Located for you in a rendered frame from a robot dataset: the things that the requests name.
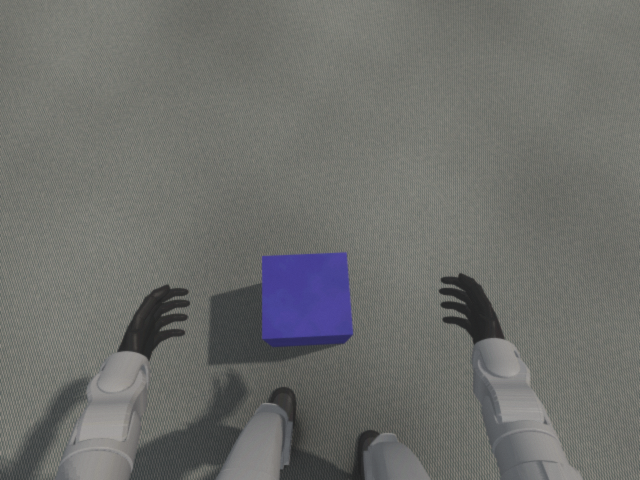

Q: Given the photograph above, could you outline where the carton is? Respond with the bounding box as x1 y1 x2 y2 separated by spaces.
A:
262 252 353 347

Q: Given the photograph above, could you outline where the robot right forearm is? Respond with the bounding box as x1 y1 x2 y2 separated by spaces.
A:
472 338 583 480

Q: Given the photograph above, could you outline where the robot left thigh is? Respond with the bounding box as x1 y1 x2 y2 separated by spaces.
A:
216 412 293 480

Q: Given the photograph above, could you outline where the robot right shin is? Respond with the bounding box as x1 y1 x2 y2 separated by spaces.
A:
370 433 398 447

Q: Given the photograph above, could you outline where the right robot hand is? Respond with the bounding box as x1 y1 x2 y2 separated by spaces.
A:
439 273 505 345

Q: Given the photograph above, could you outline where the left robot hand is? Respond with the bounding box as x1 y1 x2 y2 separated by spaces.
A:
118 285 190 361

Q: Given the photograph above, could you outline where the robot left forearm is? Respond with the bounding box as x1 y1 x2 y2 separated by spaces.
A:
55 351 150 480

